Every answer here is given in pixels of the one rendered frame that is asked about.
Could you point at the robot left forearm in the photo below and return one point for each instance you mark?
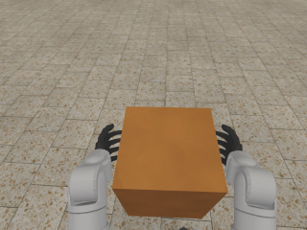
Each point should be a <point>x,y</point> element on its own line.
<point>87,192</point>

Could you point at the robot left hand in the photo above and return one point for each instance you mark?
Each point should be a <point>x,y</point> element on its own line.
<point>104,143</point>

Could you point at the robot right forearm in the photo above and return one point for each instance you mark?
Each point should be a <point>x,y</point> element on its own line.
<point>255,193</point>

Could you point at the robot right hand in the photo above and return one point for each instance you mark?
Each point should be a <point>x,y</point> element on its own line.
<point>231,143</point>

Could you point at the carton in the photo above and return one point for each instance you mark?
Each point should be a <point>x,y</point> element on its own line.
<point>169,163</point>

